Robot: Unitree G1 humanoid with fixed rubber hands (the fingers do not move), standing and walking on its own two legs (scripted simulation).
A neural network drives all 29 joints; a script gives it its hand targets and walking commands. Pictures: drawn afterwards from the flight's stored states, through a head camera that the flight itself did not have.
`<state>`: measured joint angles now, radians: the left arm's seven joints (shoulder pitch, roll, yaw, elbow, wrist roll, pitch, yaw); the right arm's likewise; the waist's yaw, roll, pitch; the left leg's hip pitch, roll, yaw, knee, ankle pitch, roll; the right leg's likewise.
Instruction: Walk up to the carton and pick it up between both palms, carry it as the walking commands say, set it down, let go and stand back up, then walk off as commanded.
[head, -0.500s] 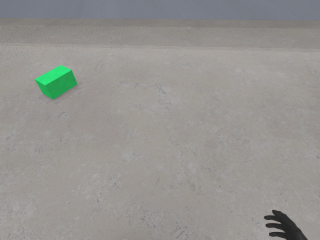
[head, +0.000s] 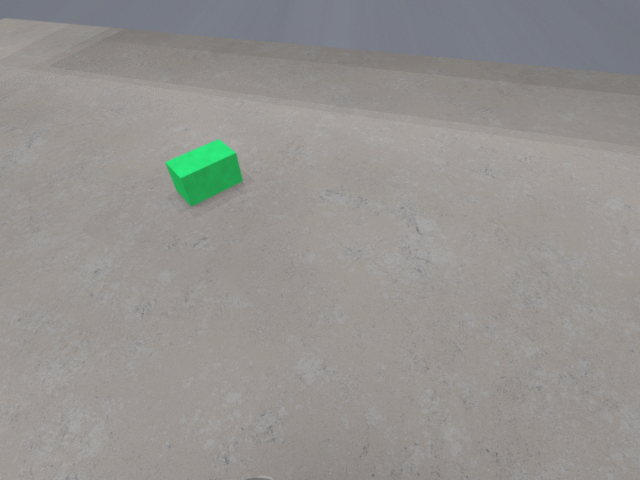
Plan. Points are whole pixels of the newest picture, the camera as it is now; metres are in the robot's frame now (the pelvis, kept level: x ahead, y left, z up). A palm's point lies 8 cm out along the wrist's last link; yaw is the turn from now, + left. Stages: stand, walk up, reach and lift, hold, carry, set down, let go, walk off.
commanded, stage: walk up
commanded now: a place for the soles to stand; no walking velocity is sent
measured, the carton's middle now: (205, 172) +1.64 +0.66 -0.68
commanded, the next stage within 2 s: none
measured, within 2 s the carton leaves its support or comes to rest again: neither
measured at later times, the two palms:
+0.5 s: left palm (68, 378) +0.30 +0.40 -0.08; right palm (465, 323) +0.41 -0.23 -0.11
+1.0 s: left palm (50, 307) +0.43 +0.50 -0.08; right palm (386, 182) +0.76 -0.12 -0.08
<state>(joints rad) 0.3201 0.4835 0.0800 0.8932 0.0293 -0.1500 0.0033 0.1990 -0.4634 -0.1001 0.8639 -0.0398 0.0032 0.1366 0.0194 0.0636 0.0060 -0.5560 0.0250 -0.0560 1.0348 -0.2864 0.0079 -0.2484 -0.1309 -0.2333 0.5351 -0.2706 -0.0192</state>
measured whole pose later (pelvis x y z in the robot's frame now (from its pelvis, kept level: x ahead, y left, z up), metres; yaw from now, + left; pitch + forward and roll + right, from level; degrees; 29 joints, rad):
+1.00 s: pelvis +0.52 +0.15 -0.01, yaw +11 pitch +0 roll -1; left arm 0.41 0.49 0.06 0.94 0.00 -0.12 -0.01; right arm 0.04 -0.48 -0.09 0.84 -0.02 -0.01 0.15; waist 0.06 0.06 0.04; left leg -0.47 0.10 0.06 0.54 -0.15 0.04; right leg -0.03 -0.15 -0.18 0.46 -0.39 0.06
